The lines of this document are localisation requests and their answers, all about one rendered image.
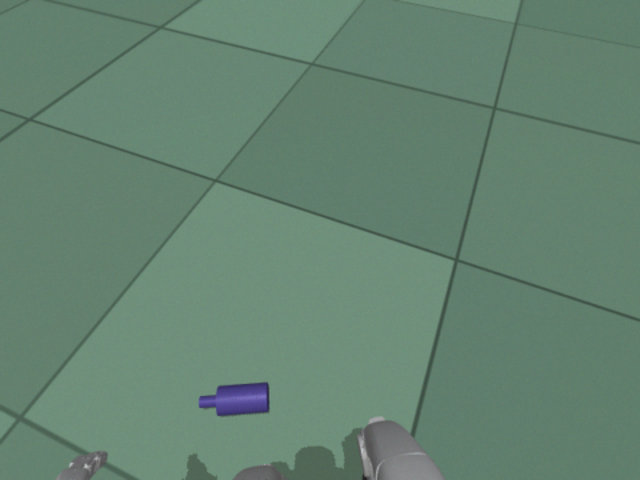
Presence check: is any bottle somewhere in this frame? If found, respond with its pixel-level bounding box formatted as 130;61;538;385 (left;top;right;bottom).
199;382;269;416

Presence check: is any left robot hand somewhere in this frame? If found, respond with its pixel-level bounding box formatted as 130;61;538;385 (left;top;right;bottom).
55;451;108;480

